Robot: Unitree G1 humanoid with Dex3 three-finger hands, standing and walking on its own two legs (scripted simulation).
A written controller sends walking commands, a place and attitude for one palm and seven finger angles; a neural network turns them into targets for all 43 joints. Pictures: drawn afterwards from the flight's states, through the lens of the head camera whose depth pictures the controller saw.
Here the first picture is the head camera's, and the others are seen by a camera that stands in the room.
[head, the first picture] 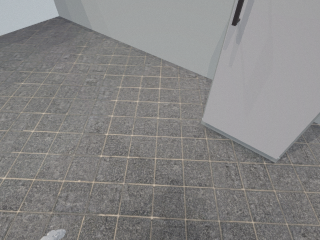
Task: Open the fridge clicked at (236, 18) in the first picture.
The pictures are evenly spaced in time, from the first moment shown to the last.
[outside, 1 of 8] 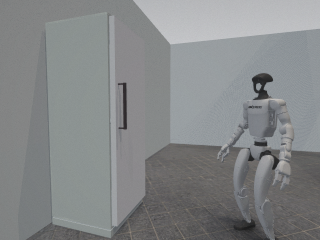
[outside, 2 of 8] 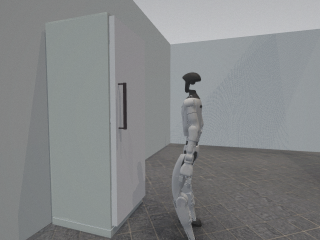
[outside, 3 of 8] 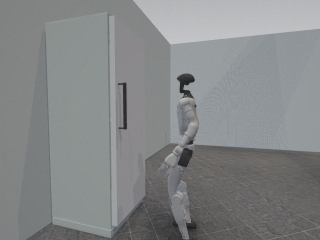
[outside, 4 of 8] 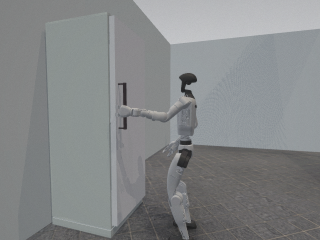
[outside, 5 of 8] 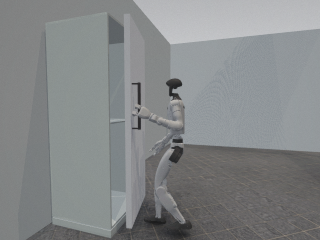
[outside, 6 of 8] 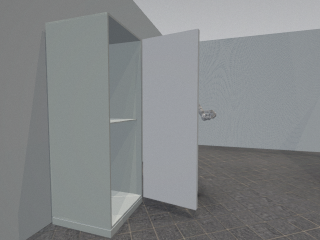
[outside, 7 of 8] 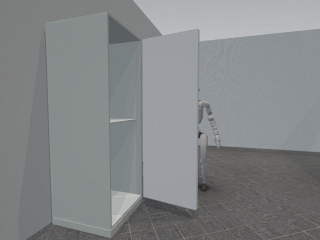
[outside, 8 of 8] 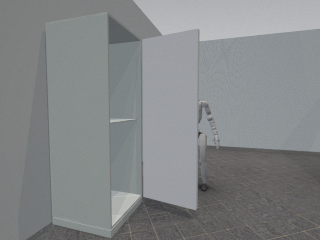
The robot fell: no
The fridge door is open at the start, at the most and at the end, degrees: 0 87 80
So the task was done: yes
